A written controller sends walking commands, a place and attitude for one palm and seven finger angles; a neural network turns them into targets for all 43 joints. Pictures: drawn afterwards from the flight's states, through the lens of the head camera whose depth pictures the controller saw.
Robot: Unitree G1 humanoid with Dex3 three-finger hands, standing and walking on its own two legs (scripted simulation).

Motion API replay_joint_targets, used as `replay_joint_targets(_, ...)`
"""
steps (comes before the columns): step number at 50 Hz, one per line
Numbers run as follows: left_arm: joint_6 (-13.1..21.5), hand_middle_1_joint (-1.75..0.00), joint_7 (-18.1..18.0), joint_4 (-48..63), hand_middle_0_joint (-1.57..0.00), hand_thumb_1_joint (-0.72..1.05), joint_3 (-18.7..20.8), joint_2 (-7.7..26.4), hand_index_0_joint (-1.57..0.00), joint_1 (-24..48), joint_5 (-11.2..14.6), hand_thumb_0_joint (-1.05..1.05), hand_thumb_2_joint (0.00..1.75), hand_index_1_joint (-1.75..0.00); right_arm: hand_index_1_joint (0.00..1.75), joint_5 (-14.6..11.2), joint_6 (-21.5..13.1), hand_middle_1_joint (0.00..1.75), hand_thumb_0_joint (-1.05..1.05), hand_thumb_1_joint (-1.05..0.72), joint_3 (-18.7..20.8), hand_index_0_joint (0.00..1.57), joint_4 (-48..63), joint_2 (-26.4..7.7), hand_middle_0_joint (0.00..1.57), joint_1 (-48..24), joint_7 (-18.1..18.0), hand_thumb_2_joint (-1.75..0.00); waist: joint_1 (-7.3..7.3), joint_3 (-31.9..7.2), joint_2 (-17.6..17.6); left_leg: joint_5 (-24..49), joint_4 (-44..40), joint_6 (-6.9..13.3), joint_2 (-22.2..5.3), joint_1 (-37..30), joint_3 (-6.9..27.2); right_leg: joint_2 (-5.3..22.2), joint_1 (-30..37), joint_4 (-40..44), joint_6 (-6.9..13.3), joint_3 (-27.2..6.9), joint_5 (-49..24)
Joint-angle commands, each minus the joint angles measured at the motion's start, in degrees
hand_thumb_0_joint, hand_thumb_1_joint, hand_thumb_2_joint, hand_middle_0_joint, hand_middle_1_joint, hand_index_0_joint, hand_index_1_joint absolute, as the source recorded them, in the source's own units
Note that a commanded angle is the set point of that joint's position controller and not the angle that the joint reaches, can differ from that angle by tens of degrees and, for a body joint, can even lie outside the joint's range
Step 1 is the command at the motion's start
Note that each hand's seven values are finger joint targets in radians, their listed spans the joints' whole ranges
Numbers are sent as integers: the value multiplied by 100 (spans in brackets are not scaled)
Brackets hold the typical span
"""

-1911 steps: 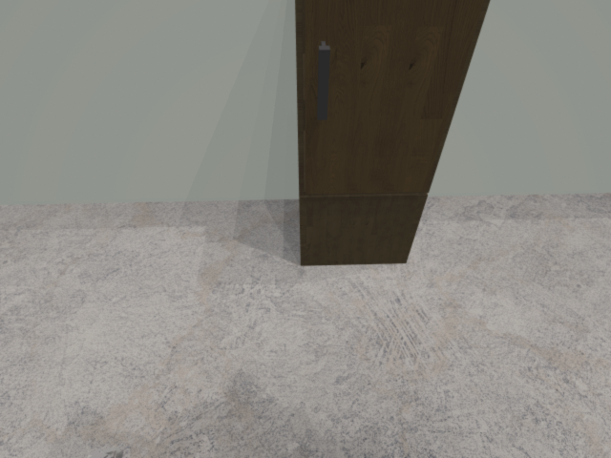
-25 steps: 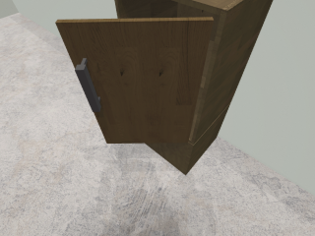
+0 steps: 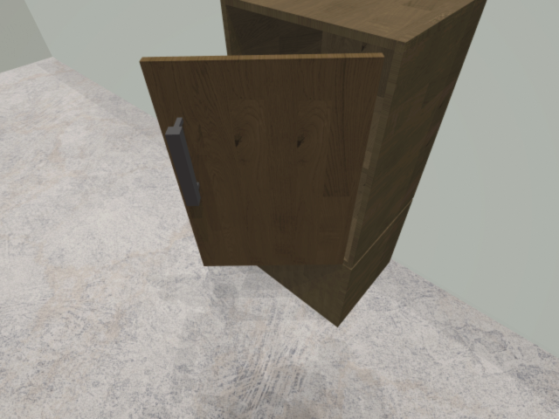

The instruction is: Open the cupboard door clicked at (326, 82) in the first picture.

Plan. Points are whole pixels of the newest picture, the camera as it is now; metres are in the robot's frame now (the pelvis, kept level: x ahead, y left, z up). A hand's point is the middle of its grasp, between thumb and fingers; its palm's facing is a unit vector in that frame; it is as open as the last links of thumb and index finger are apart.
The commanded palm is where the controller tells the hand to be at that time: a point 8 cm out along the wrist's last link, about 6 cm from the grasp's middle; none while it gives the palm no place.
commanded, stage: come to a stop and stand still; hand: left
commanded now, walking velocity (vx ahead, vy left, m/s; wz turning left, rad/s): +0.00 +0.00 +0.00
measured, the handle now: (186, 163) +0.56 +0.22 +0.06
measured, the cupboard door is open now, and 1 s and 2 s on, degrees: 42 42 42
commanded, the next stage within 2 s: look again from close up in 0.24 s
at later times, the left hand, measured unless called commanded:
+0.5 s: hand out of the picture +0.02 +0.17 -0.16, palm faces +0.01 -0.98 -0.20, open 7.4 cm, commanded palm none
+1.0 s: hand out of the picture +0.13 +0.17 -0.12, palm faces +0.20 -0.96 -0.20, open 7.4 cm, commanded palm +0.13 +0.22 -0.06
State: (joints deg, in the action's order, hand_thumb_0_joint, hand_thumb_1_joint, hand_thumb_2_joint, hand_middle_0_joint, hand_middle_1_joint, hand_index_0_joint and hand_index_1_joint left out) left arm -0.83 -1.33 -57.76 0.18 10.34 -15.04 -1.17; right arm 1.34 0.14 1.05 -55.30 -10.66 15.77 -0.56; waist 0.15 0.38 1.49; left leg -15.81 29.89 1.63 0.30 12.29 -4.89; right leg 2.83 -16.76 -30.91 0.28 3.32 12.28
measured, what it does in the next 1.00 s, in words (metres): stands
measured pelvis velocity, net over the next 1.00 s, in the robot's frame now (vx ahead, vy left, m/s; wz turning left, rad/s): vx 0.04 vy -0.02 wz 0.01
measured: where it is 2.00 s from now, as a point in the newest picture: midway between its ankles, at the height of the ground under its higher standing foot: outside the picture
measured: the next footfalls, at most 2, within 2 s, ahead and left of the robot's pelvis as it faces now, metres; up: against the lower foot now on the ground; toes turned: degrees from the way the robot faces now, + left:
none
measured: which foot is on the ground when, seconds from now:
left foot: down 0.00-1.00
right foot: down 0.00-1.00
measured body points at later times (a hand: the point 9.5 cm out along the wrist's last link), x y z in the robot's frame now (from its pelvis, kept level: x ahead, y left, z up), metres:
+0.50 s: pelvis +0.02 -0.01 +0.01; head +0.04 -0.02 +0.46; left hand +0.02 +0.22 -0.15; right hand +0.02 -0.23 -0.16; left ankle +0.01 +0.10 -0.73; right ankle +0.05 -0.12 -0.73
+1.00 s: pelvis +0.04 -0.02 +0.01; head +0.05 -0.03 +0.46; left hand +0.12 +0.22 -0.10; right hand +0.09 -0.26 -0.14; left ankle +0.01 +0.10 -0.73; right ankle +0.05 -0.12 -0.73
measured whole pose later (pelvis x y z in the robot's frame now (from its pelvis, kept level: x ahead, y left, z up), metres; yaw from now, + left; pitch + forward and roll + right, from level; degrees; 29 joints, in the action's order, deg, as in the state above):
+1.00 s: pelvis +0.04 -0.02 +0.01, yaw +0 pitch +0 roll +1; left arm -0.4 -3.0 -34.9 2.6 8.9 -21.3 4.5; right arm -0.9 -6.5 -0.2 -56.4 -10.9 16.8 -2.9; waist -0.9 1.9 0.8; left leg -16.4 25.6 -0.5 -1.4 8.7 -3.8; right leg 0.9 -13.4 -27.6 1.6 4.5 13.7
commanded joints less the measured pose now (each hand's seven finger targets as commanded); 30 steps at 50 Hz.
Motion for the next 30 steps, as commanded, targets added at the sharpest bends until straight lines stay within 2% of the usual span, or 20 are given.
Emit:
replay_joint_targets(1, 140, -30, -24, 239, -20, 90, 68, 599, -20, -165, 8, 0, 90, -30, 30, 8, -122, 30, 0, -90, 46, 20, 242, -678, 20, 44, -3, -90, -54, 523, -85, -1249, -1522, 140, -670, 891, 1020, 192, 242, 637, 142, -478, 799)
replay_joint_targets(2, 148, -30, -20, 218, -20, 90, 65, 608, -20, -174, 9, 0, 90, -30, 30, 6, -121, 30, 0, -90, 36, 20, 205, -686, 20, 95, -2, -90, -41, 509, -214, -1212, -1490, 133, -650, 834, 984, 215, 206, 696, 140, -518, 858)
replay_joint_targets(4, 164, -30, -19, 173, -20, 90, 60, 616, -20, -168, 15, 0, 90, -30, 30, 4, -133, 30, 0, -90, 12, 20, 97, -646, 20, 152, -7, -90, -12, 485, -105, -1028, -1510, 128, -645, 677, 963, 244, 155, 760, 161, -541, 795)
replay_joint_targets(11, 227, -30, -18, -103, -20, 90, 23, 618, -20, -244, 38, 0, 90, -30, 30, -31, -188, 30, 0, -90, -47, 20, -241, -612, 20, 274, -22, -90, -5, 352, -189, -609, -1427, 104, -627, 465, 863, 334, 288, 829, 163, -592, 477)
replay_joint_targets(18, 278, -30, -37, -333, -20, 90, 12, 586, -20, -235, 57, 0, 90, -30, 30, -57, -237, 30, 0, -90, -87, 20, -568, -489, 20, 359, -54, -90, 5, 209, -267, 275, -1199, 55, -608, 78, 662, 420, 419, 861, 180, -615, -70)
replay_joint_targets(20, 282, -30, -43, -371, -20, 90, 16, 580, -20, -213, 51, 0, 90, -30, 30, -57, -236, 30, 0, -90, -91, 20, -635, -461, 20, 343, -61, -90, -4, 291, -266, 367, -1177, 44, -602, 94, 634, 431, 432, 874, 182, -602, -157)
replay_joint_targets(24, 287, -30, -54, -416, -20, 90, 24, 561, -20, -211, 51, 0, 90, -30, 30, -53, -241, 30, 0, -90, -88, 20, -725, -394, 20, 318, -77, -90, -20, 216, -246, 558, -1145, 28, -620, -14, 599, 427, 523, 856, 198, -590, -386)
replay_joint_targets(27, 285, -30, -53, -443, -20, 90, 33, 583, -20, -179, 59, 0, 90, -30, 30, -52, -246, 30, 0, -90, -95, 20, -769, -407, 20, 268, -91, -90, -36, 212, -59, 674, -1135, 12, -629, -21, 586, 431, 603, 833, 202, -582, -548)
replay_joint_targets(30, 292, -30, -58, -432, -20, 90, 44, 585, -20, -131, 50, 0, 90, -30, 30, -51, -236, 30, 0, -90, -77, 20, -787, -411, 20, 239, -97, -90, -26, 216, -225, 759, -1094, 2, -633, -70, 571, 441, 644, 854, 210, -584, -750)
